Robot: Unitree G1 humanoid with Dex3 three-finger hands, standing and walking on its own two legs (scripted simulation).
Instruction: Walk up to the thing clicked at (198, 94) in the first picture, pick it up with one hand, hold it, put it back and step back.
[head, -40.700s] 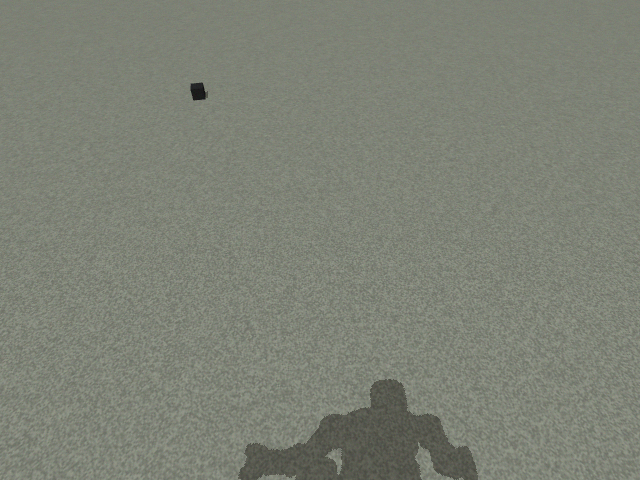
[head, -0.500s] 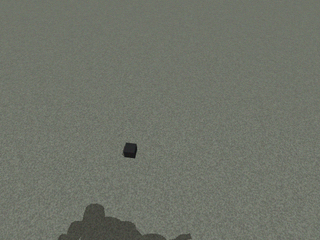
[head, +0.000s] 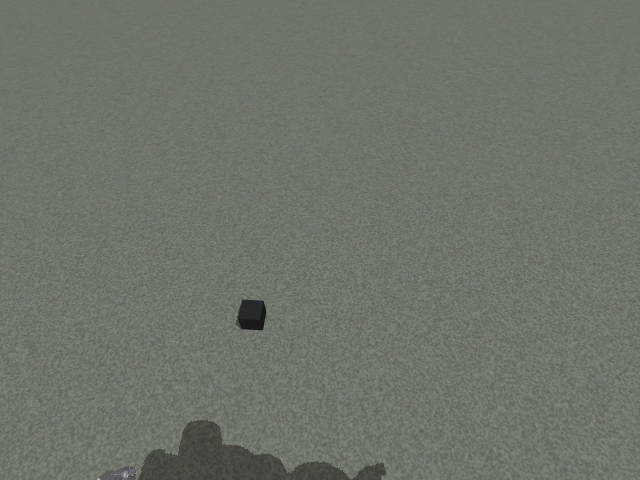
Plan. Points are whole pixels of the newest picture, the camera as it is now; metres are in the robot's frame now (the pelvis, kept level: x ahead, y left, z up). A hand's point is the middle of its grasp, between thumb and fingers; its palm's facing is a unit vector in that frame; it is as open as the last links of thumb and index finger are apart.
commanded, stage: walk up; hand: left
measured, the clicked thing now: (252, 315) +0.73 +0.26 -0.73
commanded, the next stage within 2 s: stand in 0.56 s
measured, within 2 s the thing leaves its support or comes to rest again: neither
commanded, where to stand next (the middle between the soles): +0.35 +0.02 m, yaw +0 degrees
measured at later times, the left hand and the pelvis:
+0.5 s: hand out of the picture +0.10 +0.26 -0.14, palm faces +0.04 -0.95 -0.32, open 7.4 cm; pelvis +0.02 +0.01 +0.02, yaw +0 degrees
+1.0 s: hand out of the picture +0.09 +0.25 -0.13, palm faces +0.00 -0.94 -0.35, open 7.4 cm; pelvis +0.03 +0.00 +0.02, yaw +1 degrees
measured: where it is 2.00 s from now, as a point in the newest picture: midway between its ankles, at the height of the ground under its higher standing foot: outside the picture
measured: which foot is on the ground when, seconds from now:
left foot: down 0.00-1.00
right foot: down 0.00-1.00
